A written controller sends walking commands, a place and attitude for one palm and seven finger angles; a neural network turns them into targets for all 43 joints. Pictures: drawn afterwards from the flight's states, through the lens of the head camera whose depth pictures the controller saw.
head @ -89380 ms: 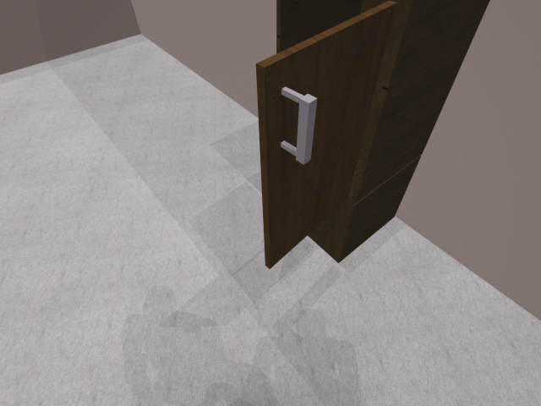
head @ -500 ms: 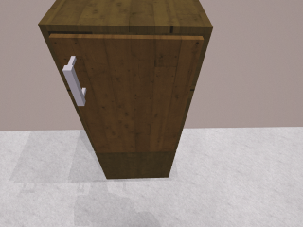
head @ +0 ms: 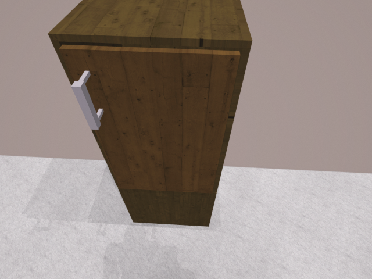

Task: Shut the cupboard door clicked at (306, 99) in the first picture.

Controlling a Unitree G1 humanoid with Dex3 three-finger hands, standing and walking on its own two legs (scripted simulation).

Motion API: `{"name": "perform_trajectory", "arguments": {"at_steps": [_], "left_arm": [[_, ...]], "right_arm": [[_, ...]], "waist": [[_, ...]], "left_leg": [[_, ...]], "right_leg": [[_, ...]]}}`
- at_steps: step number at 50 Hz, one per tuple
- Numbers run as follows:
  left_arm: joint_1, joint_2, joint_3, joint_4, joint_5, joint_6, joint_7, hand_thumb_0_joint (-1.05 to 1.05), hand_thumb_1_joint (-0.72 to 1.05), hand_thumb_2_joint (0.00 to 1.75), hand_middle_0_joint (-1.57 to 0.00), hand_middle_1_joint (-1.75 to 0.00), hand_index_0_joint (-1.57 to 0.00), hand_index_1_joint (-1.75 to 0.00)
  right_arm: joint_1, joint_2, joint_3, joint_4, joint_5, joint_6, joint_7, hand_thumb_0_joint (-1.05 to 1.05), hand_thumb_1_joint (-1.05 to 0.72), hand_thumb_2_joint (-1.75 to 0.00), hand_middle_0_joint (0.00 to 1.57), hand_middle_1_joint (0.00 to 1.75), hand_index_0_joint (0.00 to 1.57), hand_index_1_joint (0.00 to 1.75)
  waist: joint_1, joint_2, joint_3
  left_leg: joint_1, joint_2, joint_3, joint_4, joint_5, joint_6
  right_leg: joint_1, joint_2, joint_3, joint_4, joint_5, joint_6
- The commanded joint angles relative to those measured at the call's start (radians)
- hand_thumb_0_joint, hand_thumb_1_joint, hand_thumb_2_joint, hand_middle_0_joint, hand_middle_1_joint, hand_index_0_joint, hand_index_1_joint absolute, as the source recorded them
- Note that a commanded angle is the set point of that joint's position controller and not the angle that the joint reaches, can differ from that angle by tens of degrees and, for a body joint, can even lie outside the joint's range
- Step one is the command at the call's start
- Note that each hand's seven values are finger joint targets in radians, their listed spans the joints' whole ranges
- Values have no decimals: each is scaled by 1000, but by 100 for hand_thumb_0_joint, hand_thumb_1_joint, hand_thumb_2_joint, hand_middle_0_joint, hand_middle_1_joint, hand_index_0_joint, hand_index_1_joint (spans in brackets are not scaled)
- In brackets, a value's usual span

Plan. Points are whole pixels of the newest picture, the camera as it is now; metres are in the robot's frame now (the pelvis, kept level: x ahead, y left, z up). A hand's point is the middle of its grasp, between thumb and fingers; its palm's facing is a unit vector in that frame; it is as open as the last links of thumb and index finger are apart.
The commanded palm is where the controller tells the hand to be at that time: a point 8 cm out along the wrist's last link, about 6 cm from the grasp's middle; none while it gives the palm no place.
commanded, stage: come to a stop and stand still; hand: left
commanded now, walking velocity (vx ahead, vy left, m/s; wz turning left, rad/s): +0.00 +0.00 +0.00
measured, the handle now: (90, 101) +0.46 +0.26 +0.13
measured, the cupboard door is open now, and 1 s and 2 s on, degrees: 0 0 0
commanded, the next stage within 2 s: look again from close up in 0.64 s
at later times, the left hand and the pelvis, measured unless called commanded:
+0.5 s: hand out of the picture +0.01 +0.15 -0.18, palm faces +0.07 -0.98 -0.18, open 7.4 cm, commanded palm none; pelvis +0.03 -0.01 +0.00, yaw +0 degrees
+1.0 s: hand out of the picture +0.03 +0.21 -0.19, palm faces +0.00 -0.98 -0.20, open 7.4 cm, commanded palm none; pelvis +0.02 +0.04 -0.01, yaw -2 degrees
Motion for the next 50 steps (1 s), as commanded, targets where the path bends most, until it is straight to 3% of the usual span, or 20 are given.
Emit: {"name": "perform_trajectory", "arguments": {"at_steps": [1,9,19,36,37,38,39,40,41,43,44,45,46,47,48,50], "left_arm": [[71,99,17,-21,3,-27,8,0,90,90,-20,-30,-20,-30],[103,87,17,0,5,-29,13,0,90,90,-20,-30,-20,-30],[100,106,24,-7,7,-27,18,0,90,90,-20,-30,-20,-30],[58,136,32,-34,5,-23,17,0,90,90,-20,-30,-20,-30],[157,165,27,-6,17,-54,58,0,90,90,-20,-30,-20,-30],[103,201,29,-58,19,-66,51,0,90,90,-20,-30,-20,-30],[79,187,22,-79,17,-66,42,0,90,90,-20,-30,-20,-30],[73,187,21,-82,21,-66,41,0,90,90,-20,-30,-20,-30],[57,189,22,-99,18,-66,40,0,90,90,-20,-30,-20,-30],[25,182,17,-117,9,-56,39,0,90,90,-20,-30,-20,-30],[29,159,12,-123,3,-47,38,0,90,90,-20,-30,-20,-30],[40,138,9,-130,0,-35,38,0,90,90,-20,-30,-20,-30],[54,120,7,-126,5,-23,37,0,90,90,-20,-30,-20,-30],[47,124,5,-119,4,-13,33,0,90,90,-20,-30,-20,-30],[47,132,4,-112,7,-7,28,0,90,90,-20,-30,-20,-30],[52,137,-1,-106,8,-4,21,0,90,90,-20,-30,-20,-30]], "right_arm": [[52,-69,-15,-21,4,-14,-4,0,-90,-90,20,30,20,30],[34,-68,-12,-23,4,-16,-8,0,-90,-90,20,30,20,30],[20,-82,-10,-29,2,-15,-11,0,-90,-90,20,30,20,30],[13,-102,-11,-22,3,-19,-11,0,-90,-90,20,30,20,30],[-124,-142,-17,-116,16,-31,-1,0,-90,-90,20,30,20,30],[-49,-86,-11,-156,11,-15,10,0,-90,-90,20,30,20,30],[-44,-91,-18,-150,7,-12,10,0,-90,-90,20,30,20,30],[-25,-77,-15,-150,11,-15,15,0,-90,-90,20,30,20,30],[-7,-80,-8,-153,9,-18,19,0,-90,-90,20,30,20,30],[68,-103,-8,-144,8,-27,16,0,-90,-90,20,30,20,30],[87,-139,-13,-139,6,-34,12,0,-90,-90,20,30,20,30],[83,-168,-13,-146,5,-36,7,0,-90,-90,20,30,20,30],[60,-175,-12,-150,3,-36,2,0,-90,-90,20,30,20,30],[31,-173,-6,-152,2,-31,0,0,-90,-90,20,30,20,30],[11,-172,-4,-159,2,-27,1,0,-90,-90,20,30,20,30],[-12,-168,-4,-177,4,-22,6,0,-90,-90,20,30,20,30]], "waist": [[-10,-17,27],[-5,0,40],[3,-30,35],[5,-13,21],[52,-70,57],[-21,-79,16],[-20,7,0],[-31,-45,-34],[-26,0,-74],[-56,-78,-129],[-49,-40,-141],[-30,17,-123],[-12,76,-54],[-4,160,15],[5,151,76],[11,57,126]], "left_leg": [[97,45,-26,-30,110,38],[93,45,-24,-33,128,37],[84,44,-10,-16,154,33],[108,52,-16,-22,211,37],[-27,25,44,289,99,24],[-138,-17,-29,330,-182,53],[-147,-15,-14,338,-203,64],[-142,1,-7,293,-206,60],[-82,-19,18,226,-171,54],[32,-29,2,83,13,66],[85,17,-42,84,199,86],[78,69,-102,78,285,112],[45,100,-126,59,310,135],[1,96,-150,16,251,144],[-55,88,-166,-11,177,148],[-102,59,-156,-44,-24,133]], "right_leg": [[-120,-134,128,-142,199,13],[-98,-139,112,-137,261,23],[-45,-147,97,-114,414,40],[-12,-142,83,-107,426,36],[-65,-226,243,-131,1034,131],[35,-268,215,-51,1138,90],[49,-261,189,-30,1121,32],[63,-240,166,-29,992,-34],[81,-222,145,6,985,-55],[56,-160,111,99,773,-34],[10,-124,103,122,597,-8],[-37,-94,95,94,346,10],[-69,-72,84,68,162,18],[-87,-57,76,58,30,21],[-98,-53,75,43,-24,19],[-118,-65,100,1,-38,12]]}}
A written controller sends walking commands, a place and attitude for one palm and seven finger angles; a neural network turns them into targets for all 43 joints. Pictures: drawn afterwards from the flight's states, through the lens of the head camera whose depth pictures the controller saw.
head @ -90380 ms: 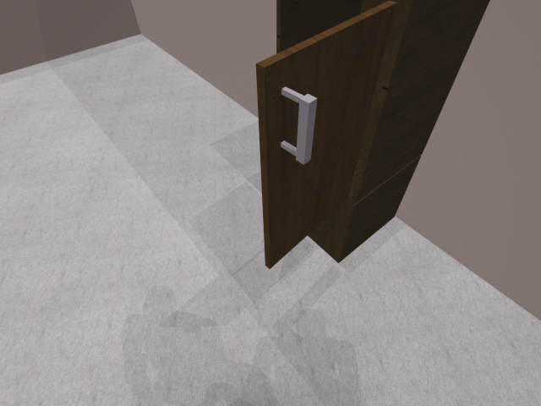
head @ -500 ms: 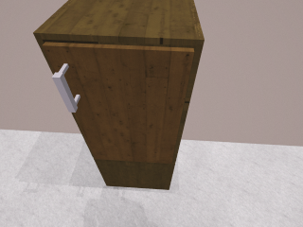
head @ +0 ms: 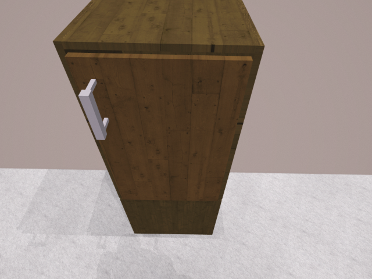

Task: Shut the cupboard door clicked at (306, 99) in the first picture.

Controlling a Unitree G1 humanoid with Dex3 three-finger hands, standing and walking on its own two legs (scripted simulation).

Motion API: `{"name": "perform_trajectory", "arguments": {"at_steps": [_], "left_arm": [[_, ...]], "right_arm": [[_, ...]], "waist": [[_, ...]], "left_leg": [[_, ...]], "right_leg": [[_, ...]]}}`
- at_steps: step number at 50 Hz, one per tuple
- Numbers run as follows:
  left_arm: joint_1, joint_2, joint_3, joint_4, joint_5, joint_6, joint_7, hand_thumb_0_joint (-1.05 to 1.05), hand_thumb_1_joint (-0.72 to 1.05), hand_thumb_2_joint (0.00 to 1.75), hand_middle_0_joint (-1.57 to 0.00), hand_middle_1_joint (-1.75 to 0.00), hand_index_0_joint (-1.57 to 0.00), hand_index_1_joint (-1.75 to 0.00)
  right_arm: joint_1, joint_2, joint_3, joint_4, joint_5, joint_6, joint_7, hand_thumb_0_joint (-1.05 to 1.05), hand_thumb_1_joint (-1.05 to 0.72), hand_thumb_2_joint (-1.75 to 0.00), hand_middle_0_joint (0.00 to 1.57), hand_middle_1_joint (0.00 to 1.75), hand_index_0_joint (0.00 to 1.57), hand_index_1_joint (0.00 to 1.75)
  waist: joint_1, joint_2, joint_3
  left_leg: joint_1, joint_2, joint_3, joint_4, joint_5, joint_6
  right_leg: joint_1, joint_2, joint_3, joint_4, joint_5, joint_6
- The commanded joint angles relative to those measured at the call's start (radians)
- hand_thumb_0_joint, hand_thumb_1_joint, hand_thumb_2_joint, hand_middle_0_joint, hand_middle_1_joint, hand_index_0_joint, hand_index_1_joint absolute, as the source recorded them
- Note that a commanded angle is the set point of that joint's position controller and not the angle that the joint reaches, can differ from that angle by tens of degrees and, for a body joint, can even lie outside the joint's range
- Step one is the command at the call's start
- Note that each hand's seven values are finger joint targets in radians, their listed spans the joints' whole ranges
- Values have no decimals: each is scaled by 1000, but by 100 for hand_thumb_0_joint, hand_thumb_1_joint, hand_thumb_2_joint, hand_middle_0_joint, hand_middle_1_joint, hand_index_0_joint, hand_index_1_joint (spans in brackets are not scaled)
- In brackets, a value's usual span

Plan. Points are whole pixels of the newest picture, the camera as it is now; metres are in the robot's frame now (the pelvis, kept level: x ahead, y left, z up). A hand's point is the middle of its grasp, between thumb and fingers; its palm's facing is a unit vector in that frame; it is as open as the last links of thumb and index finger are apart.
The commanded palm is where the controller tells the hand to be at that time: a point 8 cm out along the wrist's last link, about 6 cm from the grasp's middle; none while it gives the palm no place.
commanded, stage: look again from close up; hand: left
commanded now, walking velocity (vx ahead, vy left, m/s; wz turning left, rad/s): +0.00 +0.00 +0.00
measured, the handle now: (96, 110) +0.43 +0.23 +0.14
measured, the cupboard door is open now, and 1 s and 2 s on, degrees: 0 0 0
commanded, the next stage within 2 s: raise the hand and make a fist in 0.26 s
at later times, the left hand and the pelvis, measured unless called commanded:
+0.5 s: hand out of the picture +0.13 +0.21 -0.06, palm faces +0.25 -0.95 -0.19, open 7.3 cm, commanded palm +0.09 +0.25 -0.04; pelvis -0.01 +0.02 +0.00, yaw +2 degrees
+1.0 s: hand (93, 277) +0.12 +0.17 +0.04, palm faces +0.06 -1.00 -0.08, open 5.1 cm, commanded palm +0.10 +0.24 +0.03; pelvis -0.06 -0.04 -0.07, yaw +5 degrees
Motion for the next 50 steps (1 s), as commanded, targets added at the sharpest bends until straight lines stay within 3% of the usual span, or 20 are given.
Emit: {"name": "perform_trajectory", "arguments": {"at_steps": [1,13,17,18,19,20,21,22,23,25,27,30,32,35,36,38,41,45,47,50], "left_arm": [[72,90,8,-28,4,-9,-7,0,90,90,-20,-30,-20,-30],[51,120,7,-25,1,-6,-17,0,90,90,-20,-30,-20,-30],[57,121,5,-8,-1,-9,-15,0,90,90,-20,-30,-20,-30],[82,133,2,2,13,-27,22,0,90,90,-20,-30,-20,-30],[-797,717,416,-1644,-86,-288,45,0,90,90,-20,-30,-20,-30],[-75,241,43,-1338,-119,-204,32,0,90,90,-22,-32,-22,-32],[-83,242,108,-1351,-157,-150,84,0,90,90,-24,-34,-24,-34],[189,-42,-55,-1033,-153,-38,78,0,90,90,-25,-36,-25,-36],[7,-2,-62,-1245,-176,-73,76,0,90,90,-27,-38,-27,-38],[34,74,38,-1137,-155,-153,49,0,90,90,-31,-42,-31,-42],[289,61,114,-946,-183,-256,-28,0,90,90,-35,-46,-35,-46],[444,71,220,-855,-256,-473,-233,0,90,90,-40,-52,-40,-52],[461,141,288,-849,-283,-549,-359,0,90,90,-44,-56,-44,-56],[309,238,340,-1096,-329,-504,-412,0,90,90,-49,-62,-49,-62],[247,275,362,-1201,-338,-495,-400,0,90,90,-51,-64,-51,-64],[106,266,335,-1352,-350,-506,-361,0,90,90,-55,-68,-55,-68],[-132,251,238,-1610,-340,-620,-312,0,90,90,-60,-74,-60,-74],[-95,207,133,-1479,-346,-632,-378,0,90,90,-68,-82,-68,-82],[-63,261,170,-1356,-343,-536,-420,0,90,90,-71,-86,-71,-86],[44,317,261,-1231,-337,-316,-452,0,90,90,-77,-92,-77,-92]], "right_arm": [[22,-84,-5,-54,-4,-4,9,0,-90,-90,20,30,20,30],[43,-111,-2,-28,-3,-14,12,0,-90,-90,20,30,20,30],[55,-104,1,-8,0,-19,9,0,-90,-90,20,30,20,30],[8,-145,-5,-68,8,-16,16,0,-90,-90,20,30,20,30],[104,-345,-65,-337,23,-207,-62,0,-90,-90,20,30,20,30],[21,-197,13,-336,63,-304,-78,0,-90,-90,20,30,20,30],[8,-196,-3,-273,48,-330,-77,0,-90,-90,20,30,20,30],[2,-142,-4,-223,53,-336,-46,0,-90,-90,20,30,20,30],[24,-196,-37,-301,54,-345,-23,0,-90,-90,20,30,20,30],[-51,-199,-45,-370,42,-366,-11,0,-90,-90,20,30,20,30],[-70,-183,-59,-430,35,-356,9,0,-90,-90,20,30,20,30],[-110,-185,-90,-488,15,-314,37,0,-90,-90,20,30,20,30],[-135,-189,-103,-553,24,-289,51,0,-90,-90,20,30,20,30],[-176,-192,-91,-664,34,-272,38,0,-90,-90,20,30,20,30],[-164,-190,-89,-675,35,-270,30,0,-90,-90,20,30,20,30],[-132,-178,-74,-692,32,-279,21,0,-90,-90,20,30,20,30],[-92,-181,-58,-660,26,-309,-9,0,-90,-90,20,30,20,30],[-71,-204,-42,-606,43,-337,-42,0,-90,-90,20,30,20,30],[-71,-209,-36,-602,53,-328,-58,0,-90,-90,20,30,20,30],[-92,-202,-36,-643,68,-287,-68,0,-90,-90,20,30,20,30]], "waist": [[12,17,143],[10,-8,30],[7,-6,6],[10,-123,47],[-181,-7,-342],[-32,343,-509],[-4,315,-473],[-44,193,-306],[-58,153,-178],[-60,14,7],[8,-177,36],[69,-351,-92],[96,-249,-158],[107,35,-252],[98,129,-277],[43,194,-303],[-60,125,-288],[-99,50,-196],[-88,-7,-164],[-8,-59,-201]], "left_leg": [[-70,111,-167,-231,112,42],[24,109,-171,-285,112,40],[69,99,-142,-249,259,35],[24,125,-153,-87,465,4],[387,79,-170,-68,556,-7],[490,94,-152,-132,673,-51],[405,94,-157,-169,724,-114],[267,97,-188,-207,540,-102],[145,87,-194,-190,338,-87],[-73,32,-177,-124,38,-68],[-199,-1,-137,-23,54,-53],[-332,-13,-91,155,192,-69],[-374,-32,-59,214,200,-68],[-352,-52,-23,241,124,-42],[-333,-45,-30,248,104,-37],[-327,-29,-60,265,5,-29],[-305,-7,-102,355,-5,-7],[-368,10,-119,389,-57,1],[-413,6,-118,382,-64,2],[-417,-1,-101,320,-46,1]], "right_leg": [[-105,-46,57,-116,71,-46],[-74,-75,57,-121,103,-32],[-61,-85,62,-127,176,-28],[-101,-98,81,-158,308,-16],[-228,4,-51,38,433,-11],[-271,39,-57,125,170,-21],[-223,32,-44,125,108,-31],[-331,6,-38,135,43,-9],[-312,-4,-32,108,57,-13],[-352,-3,-57,13,68,-26],[-401,4,-68,23,25,-33],[-445,21,-75,212,202,-35],[-420,-1,-29,280,284,-37],[-409,-6,30,274,169,-37],[-428,0,41,268,121,-39],[-511,7,56,245,-35,-36],[-600,13,119,222,-60,-20],[-631,18,133,196,-111,-8],[-592,4,165,148,-131,10],[-469,-36,202,87,-141,28]]}}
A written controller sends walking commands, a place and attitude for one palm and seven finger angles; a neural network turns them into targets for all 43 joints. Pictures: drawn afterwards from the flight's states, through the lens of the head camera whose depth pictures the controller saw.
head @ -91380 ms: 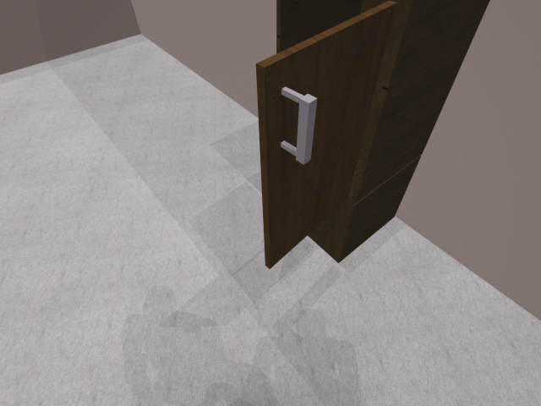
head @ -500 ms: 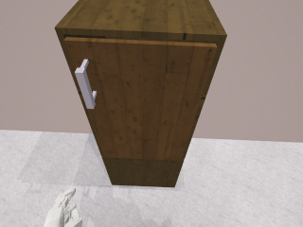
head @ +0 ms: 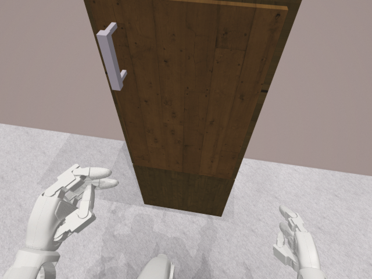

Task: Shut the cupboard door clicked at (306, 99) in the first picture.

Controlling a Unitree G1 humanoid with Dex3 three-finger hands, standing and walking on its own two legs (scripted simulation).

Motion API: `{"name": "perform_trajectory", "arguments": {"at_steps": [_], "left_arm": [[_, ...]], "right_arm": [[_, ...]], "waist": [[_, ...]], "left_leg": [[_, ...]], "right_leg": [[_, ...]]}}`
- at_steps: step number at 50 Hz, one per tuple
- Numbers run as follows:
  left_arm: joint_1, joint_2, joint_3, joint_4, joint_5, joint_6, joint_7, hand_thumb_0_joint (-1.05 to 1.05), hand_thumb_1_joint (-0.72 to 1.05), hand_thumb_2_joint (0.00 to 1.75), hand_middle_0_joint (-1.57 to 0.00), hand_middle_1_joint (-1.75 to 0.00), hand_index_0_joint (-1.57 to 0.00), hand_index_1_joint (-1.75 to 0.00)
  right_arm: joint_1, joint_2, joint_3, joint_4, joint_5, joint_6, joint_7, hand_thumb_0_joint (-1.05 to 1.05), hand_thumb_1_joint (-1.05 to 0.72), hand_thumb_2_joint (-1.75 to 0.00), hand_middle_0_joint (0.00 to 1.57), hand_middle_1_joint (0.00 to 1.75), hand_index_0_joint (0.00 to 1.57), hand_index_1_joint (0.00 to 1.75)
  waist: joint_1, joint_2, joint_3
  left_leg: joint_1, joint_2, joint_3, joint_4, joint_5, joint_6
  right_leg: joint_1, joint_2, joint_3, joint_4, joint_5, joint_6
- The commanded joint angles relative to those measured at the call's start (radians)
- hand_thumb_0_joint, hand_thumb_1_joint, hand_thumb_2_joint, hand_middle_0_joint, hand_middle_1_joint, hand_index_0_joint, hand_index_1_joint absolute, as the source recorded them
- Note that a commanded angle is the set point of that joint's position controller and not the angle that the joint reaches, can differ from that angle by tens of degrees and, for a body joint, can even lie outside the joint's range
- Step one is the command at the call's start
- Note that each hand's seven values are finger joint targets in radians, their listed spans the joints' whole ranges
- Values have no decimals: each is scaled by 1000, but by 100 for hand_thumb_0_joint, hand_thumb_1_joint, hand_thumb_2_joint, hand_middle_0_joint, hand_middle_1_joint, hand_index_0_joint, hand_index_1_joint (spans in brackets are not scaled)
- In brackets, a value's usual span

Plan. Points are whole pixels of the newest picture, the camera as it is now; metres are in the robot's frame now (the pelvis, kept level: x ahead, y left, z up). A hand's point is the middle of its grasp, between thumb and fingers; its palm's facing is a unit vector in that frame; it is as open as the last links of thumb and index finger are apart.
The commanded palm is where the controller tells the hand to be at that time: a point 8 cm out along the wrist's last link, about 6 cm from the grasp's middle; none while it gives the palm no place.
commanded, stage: raise the hand and make a fist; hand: left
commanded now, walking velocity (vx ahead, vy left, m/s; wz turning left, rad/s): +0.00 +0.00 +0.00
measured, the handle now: (114, 57) +0.50 +0.23 +0.21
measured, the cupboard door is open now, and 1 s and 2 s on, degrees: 0 0 0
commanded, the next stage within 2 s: bring the fist close to the handle in 1.28 s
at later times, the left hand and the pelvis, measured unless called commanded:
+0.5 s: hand (79, 178) +0.24 +0.22 +0.14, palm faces -0.04 -1.00 -0.06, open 3.2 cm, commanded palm +0.22 +0.27 +0.16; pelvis +0.03 +0.04 +0.04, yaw -2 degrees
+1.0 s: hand (55, 136) +0.26 +0.23 +0.23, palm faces +0.01 -1.00 -0.06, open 3.1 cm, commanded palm +0.23 +0.27 +0.22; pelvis +0.02 +0.04 +0.06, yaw -1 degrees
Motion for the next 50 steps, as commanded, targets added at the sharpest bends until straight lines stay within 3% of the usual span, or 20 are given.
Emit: {"name": "perform_trajectory", "arguments": {"at_steps": [1,2,3,6,9,12,14,17,21,24,27,31,34,36,40,41,42,44,47,50], "left_arm": [[-3,226,151,-2,-2,231,-41,0,90,90,-79,-94,-79,-94],[2,207,158,-78,-21,272,-27,0,90,90,-81,-96,-81,-96],[19,225,220,-106,-42,306,4,0,90,90,-82,-98,-82,-98],[34,213,298,-215,-69,286,107,0,90,90,-88,-104,-88,-104],[27,141,195,-293,-37,189,140,0,90,90,-93,-110,-93,-110],[0,100,81,-266,-7,141,118,0,90,90,-99,-116,-99,-116],[-14,93,44,-237,-7,148,83,0,90,90,-102,-120,-102,-120],[-41,125,54,-270,-1,187,70,0,90,90,-108,-126,-108,-126],[-94,220,164,-389,20,210,143,0,90,90,-115,-134,-115,-134],[-105,168,140,-432,14,218,177,0,90,90,-121,-140,-121,-140],[-118,128,100,-388,12,277,171,0,90,90,-126,-146,-126,-146],[-144,102,39,-329,22,409,127,0,90,90,-130,-150,-130,-150],[-225,139,59,-365,31,489,117,0,90,90,-130,-150,-130,-150],[-280,199,117,-401,39,506,135,0,90,90,-130,-150,-130,-150],[-391,201,149,-466,29,491,160,0,90,90,-130,-150,-130,-150],[-399,221,168,-462,25,486,163,0,90,90,-130,-150,-130,-150],[-409,195,149,-456,22,488,159,0,90,90,-130,-150,-130,-150],[-420,171,124,-413,14,509,146,0,90,90,-130,-150,-130,-150],[-311,113,79,-282,11,582,113,0,90,90,-130,-150,-130,-150],[-302,132,86,-278,18,644,101,0,90,90,-130,-150,-130,-150]], "right_arm": [[-1,-121,-66,-173,24,-4,-28,0,-90,-90,20,30,20,30],[-10,-105,-57,-202,24,7,-25,0,-90,-90,20,30,20,30],[-23,-89,-56,-212,21,17,-25,0,-90,-90,20,30,20,30],[-35,-63,-48,-210,6,19,-20,0,-90,-90,20,30,20,30],[13,-74,-48,-196,-1,-7,0,0,-90,-90,20,30,20,30],[41,-104,-50,-176,-1,-29,10,0,-90,-90,20,30,20,30],[54,-120,-54,-169,8,-43,4,0,-90,-90,20,30,20,30],[48,-131,-56,-172,18,-57,-6,0,-90,-90,20,30,20,30],[28,-121,-45,-169,7,-61,-11,0,-90,-90,20,30,20,30],[23,-109,-29,-172,5,-57,-1,0,-90,-90,20,30,20,30],[18,-113,-23,-168,10,-47,6,0,-90,-90,20,30,20,30],[18,-125,-14,-170,20,-29,5,0,-90,-90,20,30,20,30],[0,-123,-6,-182,24,-8,-4,0,-90,-90,20,30,20,30],[-16,-122,2,-182,18,0,-11,0,-90,-90,20,30,20,30],[-45,-100,16,-175,14,3,-11,0,-90,-90,20,30,20,30],[-47,-104,17,-166,12,2,-11,0,-90,-90,20,30,20,30],[-54,-100,19,-161,14,1,-10,0,-90,-90,20,30,20,30],[-62,-101,20,-150,21,0,-10,0,-90,-90,20,30,20,30],[-60,-108,15,-139,32,9,-9,0,-90,-90,20,30,20,30],[-73,-113,12,-154,37,28,-9,0,-90,-90,20,30,20,30]], "waist": [[-36,-63,-98],[-18,-41,-146],[4,-58,-176],[22,-115,-183],[-13,-49,-128],[-62,-46,-65],[-74,-43,-39],[-63,-37,-76],[-27,40,-145],[-25,97,-136],[-40,67,-77],[-43,35,-19],[-37,2,-16],[-27,4,-36],[-21,65,-84],[-20,52,-93],[-21,71,-93],[-24,66,-58],[-21,13,14],[-15,-16,45]], "left_leg": [[149,-30,37,-187,80,49],[184,-37,41,-210,116,45],[203,-37,41,-222,141,38],[242,-30,29,-259,213,28],[320,-24,33,-317,287,29],[342,-21,31,-326,252,38],[348,-22,30,-343,195,42],[383,-20,19,-385,141,47],[464,-12,2,-434,198,42],[507,-7,-3,-459,253,28],[509,1,-10,-482,263,24],[521,5,-19,-523,253,24],[543,5,-22,-556,234,26],[568,2,-19,-567,249,30],[642,0,-20,-595,282,16],[649,-1,-16,-592,290,21],[658,-2,-15,-601,296,17],[659,-3,-14,-616,266,17],[620,-9,1,-629,239,24],[602,-13,7,-647,184,28]], "right_leg": [[105,-86,326,-413,41,100],[164,-98,314,-410,103,105],[211,-106,312,-409,161,115],[273,-100,272,-388,360,130],[203,-52,170,-336,488,96],[131,-33,146,-344,397,86],[107,-26,145,-376,276,75],[127,-26,136,-406,171,64],[192,-16,97,-381,248,47],[215,-8,71,-375,308,39],[221,-5,63,-399,331,43],[246,-4,64,-445,338,46],[270,-6,66,-476,327,47],[298,-5,68,-492,329,44],[329,-4,63,-510,337,37],[341,-2,68,-522,345,38],[351,-4,65,-526,348,36],[346,-4,67,-546,336,37],[348,-9,70,-579,335,40],[344,-13,78,-600,289,45]]}}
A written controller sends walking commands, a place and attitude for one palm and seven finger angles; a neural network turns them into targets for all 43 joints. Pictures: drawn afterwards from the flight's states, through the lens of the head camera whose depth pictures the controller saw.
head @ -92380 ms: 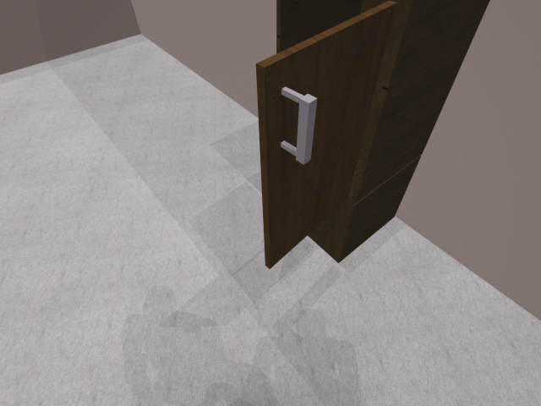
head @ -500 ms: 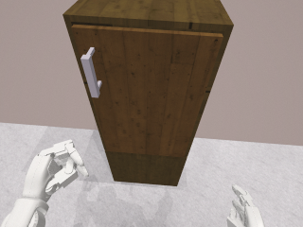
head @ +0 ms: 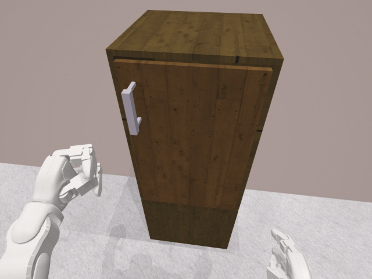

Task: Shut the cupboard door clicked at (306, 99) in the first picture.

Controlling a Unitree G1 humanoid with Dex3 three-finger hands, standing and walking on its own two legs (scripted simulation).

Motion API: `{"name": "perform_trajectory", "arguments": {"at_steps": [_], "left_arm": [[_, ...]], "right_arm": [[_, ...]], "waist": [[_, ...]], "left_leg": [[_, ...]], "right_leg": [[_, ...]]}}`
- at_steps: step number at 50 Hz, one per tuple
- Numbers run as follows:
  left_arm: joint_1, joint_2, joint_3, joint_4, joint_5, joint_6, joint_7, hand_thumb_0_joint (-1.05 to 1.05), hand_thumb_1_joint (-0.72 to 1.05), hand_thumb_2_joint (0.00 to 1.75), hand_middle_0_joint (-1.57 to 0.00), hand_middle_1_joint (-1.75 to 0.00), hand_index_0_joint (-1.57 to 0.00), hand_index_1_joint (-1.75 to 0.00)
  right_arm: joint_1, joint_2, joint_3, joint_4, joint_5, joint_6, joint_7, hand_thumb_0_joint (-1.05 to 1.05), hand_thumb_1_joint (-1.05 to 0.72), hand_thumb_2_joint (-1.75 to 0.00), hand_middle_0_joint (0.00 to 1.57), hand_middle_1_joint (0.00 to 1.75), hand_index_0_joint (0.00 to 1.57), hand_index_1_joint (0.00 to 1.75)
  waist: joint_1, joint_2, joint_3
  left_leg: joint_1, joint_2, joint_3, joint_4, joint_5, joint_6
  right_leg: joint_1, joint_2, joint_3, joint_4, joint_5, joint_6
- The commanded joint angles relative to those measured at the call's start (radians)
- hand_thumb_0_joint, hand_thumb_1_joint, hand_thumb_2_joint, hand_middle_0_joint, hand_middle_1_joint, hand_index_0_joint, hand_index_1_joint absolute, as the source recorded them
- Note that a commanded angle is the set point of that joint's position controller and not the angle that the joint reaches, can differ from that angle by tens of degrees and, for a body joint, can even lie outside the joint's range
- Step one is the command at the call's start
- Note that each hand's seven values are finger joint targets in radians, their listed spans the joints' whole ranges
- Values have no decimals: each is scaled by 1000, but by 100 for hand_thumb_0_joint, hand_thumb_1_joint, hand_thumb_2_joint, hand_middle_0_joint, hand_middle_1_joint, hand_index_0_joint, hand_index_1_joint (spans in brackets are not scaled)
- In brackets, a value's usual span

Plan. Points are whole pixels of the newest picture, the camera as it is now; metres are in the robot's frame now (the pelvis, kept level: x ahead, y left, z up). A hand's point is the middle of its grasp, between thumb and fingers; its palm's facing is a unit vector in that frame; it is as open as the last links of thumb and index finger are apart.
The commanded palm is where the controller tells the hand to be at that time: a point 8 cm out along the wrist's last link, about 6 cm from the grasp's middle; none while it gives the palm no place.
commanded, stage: raise the hand and make a fist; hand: left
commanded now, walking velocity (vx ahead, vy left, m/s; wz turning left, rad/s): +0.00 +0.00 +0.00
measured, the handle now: (133, 108) +0.48 +0.20 +0.14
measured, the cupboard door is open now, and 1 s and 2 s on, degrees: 0 0 0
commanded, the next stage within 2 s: bring the fist close to the handle in 0.28 s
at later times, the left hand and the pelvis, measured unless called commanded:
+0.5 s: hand (119, 192) +0.23 +0.16 +0.13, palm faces +0.02 -1.00 -0.08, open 3.1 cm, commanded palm +0.22 +0.21 +0.15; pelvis +0.00 -0.03 +0.00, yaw +0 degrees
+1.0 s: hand (126, 151) +0.31 +0.17 +0.15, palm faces +0.02 -1.00 -0.04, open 3.1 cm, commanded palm +0.29 +0.21 +0.15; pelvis +0.03 -0.02 +0.00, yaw -1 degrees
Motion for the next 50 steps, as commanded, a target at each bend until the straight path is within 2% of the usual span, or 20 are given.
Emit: {"name": "perform_trajectory", "arguments": {"at_steps": [1,3,6,7,10,16,19,21,26,27,28,32,35,36,38,40,42,44,48,50], "left_arm": [[-73,124,38,-131,-2,27,-19,0,90,90,-130,-150,-130,-150],[-123,154,71,-207,4,5,2,0,90,90,-130,-150,-130,-150],[-193,211,124,-308,11,-86,48,0,90,90,-130,-150,-130,-150],[-207,188,108,-319,12,-115,58,0,90,90,-130,-150,-130,-150],[-171,141,75,-254,3,-171,58,0,90,90,-130,-150,-130,-150],[-74,109,13,-86,-1,-73,-11,0,90,90,-130,-150,-130,-150],[-122,150,51,-146,-8,-58,-17,0,90,90,-130,-150,-130,-150],[-210,208,104,-179,-5,-90,7,0,90,90,-130,-150,-130,-150],[-336,196,104,-131,-3,-186,41,0,90,90,-130,-150,-130,-150],[-340,167,73,-105,-4,-188,34,0,90,90,-130,-150,-130,-150],[-325,185,91,-56,-4,-180,25,0,90,90,-130,-150,-130,-150],[-299,157,54,71,-4,-99,-32,0,90,90,-130,-150,-130,-150],[-354,205,101,88,-11,-53,-47,0,90,90,-130,-150,-130,-150],[-370,200,99,71,-13,-56,-45,0,90,90,-130,-150,-130,-150],[-372,225,147,13,-21,-78,-34,0,90,90,-130,-150,-130,-150],[-426,234,158,-23,-20,-114,-20,0,90,90,-130,-150,-130,-150],[-420,206,131,-44,-8,-148,-5,0,90,90,-130,-150,-130,-150],[-429,167,87,-13,1,-150,-1,0,90,90,-130,-150,-130,-150],[-422,136,45,53,16,-97,-5,0,90,90,-130,-150,-130,-150],[-449,152,52,84,18,-62,-4,0,90,90,-130,-150,-130,-150]], "right_arm": [[-153,-123,-65,-185,5,-40,-10,0,-90,-90,20,30,20,30],[-164,-117,-63,-198,-2,-39,-11,0,-90,-90,20,30,20,30],[-162,-108,-60,-192,-17,-54,-13,0,-90,-90,20,30,20,30],[-166,-102,-59,-190,-19,-60,-12,0,-90,-90,20,30,20,30],[-151,-100,-58,-161,-17,-80,-9,0,-90,-90,20,30,20,30],[-147,-121,-74,-149,0,-86,-16,0,-90,-90,20,30,20,30],[-165,-120,-75,-167,-5,-85,-22,0,-90,-90,20,30,20,30],[-166,-120,-76,-157,-12,-89,-26,0,-90,-90,20,30,20,30],[-150,-112,-72,-119,-16,-107,-25,0,-90,-90,20,30,20,30],[-147,-111,-70,-115,-15,-110,-25,0,-90,-90,20,30,20,30],[-138,-117,-73,-109,-14,-108,-26,0,-90,-90,20,30,20,30],[-130,-127,-79,-119,0,-86,-25,0,-90,-90,20,30,20,30],[-135,-135,-81,-133,3,-64,-26,0,-90,-90,20,30,20,30],[-139,-135,-81,-140,2,-64,-24,0,-90,-90,20,30,20,30],[-142,-128,-83,-157,-4,-63,-22,0,-90,-90,20,30,20,30],[-138,-123,-82,-154,-8,-60,-19,0,-90,-90,20,30,20,30],[-126,-118,-85,-151,-12,-61,-14,0,-90,-90,20,30,20,30],[-115,-118,-86,-143,-10,-58,-10,0,-90,-90,20,30,20,30],[-108,-128,-94,-141,-3,-36,-9,0,-90,-90,20,30,20,30],[-112,-133,-92,-141,-1,-20,-13,0,-90,-90,20,30,20,30]], "waist": [[-2,-26,-9],[-2,-33,-56],[-5,-3,-92],[-8,35,-93],[-23,57,-51],[-22,-30,59],[-13,-84,8],[-19,-80,-17],[-35,0,-38],[-37,5,-42],[-31,-6,-44],[-24,-51,-56],[-16,-76,-103],[-17,-92,-116],[-1,-63,-195],[-8,-40,-219],[-14,-18,-230],[-26,8,-192],[-31,-22,-161],[-31,-34,-149]], "left_leg": [[108,29,-69,-156,21,-21],[132,27,-65,-158,33,-18],[165,26,-61,-151,51,-17],[169,23,-60,-156,40,-19],[167,19,-51,-145,14,-22],[89,13,-31,-118,-39,-14],[94,9,-27,-93,-3,-10],[114,11,-28,-80,22,-8],[153,11,-33,-86,49,-10],[155,10,-33,-90,58,-8],[146,11,-33,-89,73,-10],[119,7,-24,-73,118,-7],[115,4,-23,-66,149,-7],[122,6,-24,-59,170,-5],[152,3,-21,-60,223,-7],[182,2,-17,-54,266,-8],[205,7,-14,-51,308,-6],[213,12,-13,-53,315,-9],[197,16,-17,-60,301,-7],[183,14,-20,-68,273,-9]], "right_leg": [[-117,26,1,-131,83,-16],[-102,23,3,-130,69,-15],[-98,28,8,-132,62,-15],[-96,26,9,-131,48,-18],[-118,26,15,-146,33,-16],[-152,-2,81,-221,-77,3],[-133,-21,113,-229,-94,13],[-136,-20,116,-227,-80,16],[-141,-5,83,-183,10,6],[-134,-8,80,-171,48,5],[-121,-7,80,-162,90,6],[-100,-17,90,-139,228,26],[-75,-19,87,-119,299,33],[-73,-19,86,-109,336,40],[-34,-18,66,-76,425,30],[-33,-9,56,-58,481,24],[-41,0,41,-46,497,13],[-77,10,29,-47,464,3],[-92,11,26,-59,434,1],[-96,12,27,-68,403,-1]]}}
